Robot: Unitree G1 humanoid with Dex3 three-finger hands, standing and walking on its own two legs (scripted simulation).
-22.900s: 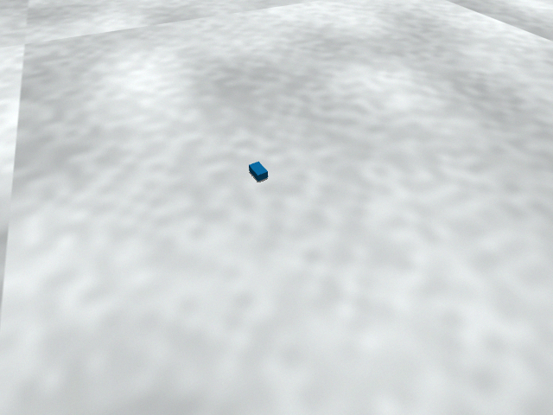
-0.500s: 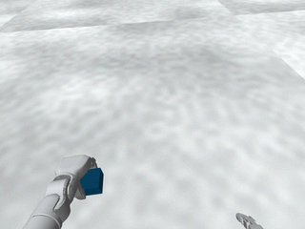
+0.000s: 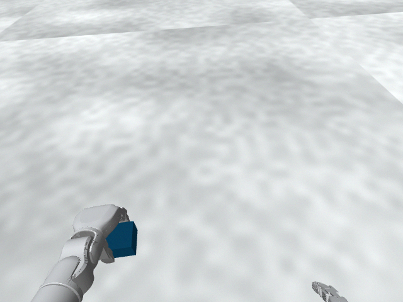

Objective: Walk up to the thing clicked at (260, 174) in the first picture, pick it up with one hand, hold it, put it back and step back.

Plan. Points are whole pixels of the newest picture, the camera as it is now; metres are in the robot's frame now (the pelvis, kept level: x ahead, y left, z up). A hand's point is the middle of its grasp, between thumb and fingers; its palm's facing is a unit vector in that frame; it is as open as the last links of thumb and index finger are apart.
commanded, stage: crouch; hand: left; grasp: from above
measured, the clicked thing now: (112, 240) +0.31 +0.22 -0.06
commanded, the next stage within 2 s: none
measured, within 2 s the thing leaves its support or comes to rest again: neither
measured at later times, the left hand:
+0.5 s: hand (114, 255) +0.30 +0.23 -0.13, palm faces -0.45 -0.01 -0.89, open 8.9 cm
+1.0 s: hand (138, 263) +0.37 +0.24 -0.38, palm faces -0.44 -0.01 -0.90, open 8.9 cm
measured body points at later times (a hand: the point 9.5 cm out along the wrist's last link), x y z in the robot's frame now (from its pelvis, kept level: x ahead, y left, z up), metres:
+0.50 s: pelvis -0.01 +0.00 -0.03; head +0.05 +0.00 +0.41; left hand +0.32 +0.23 -0.08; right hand +0.10 -0.27 -0.15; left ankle +0.03 +0.13 -0.74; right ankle +0.01 -0.14 -0.74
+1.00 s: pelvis -0.05 +0.01 -0.24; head +0.13 +0.02 +0.17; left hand +0.39 +0.24 -0.33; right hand -0.01 -0.26 -0.38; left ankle +0.02 +0.13 -0.74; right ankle +0.01 -0.14 -0.74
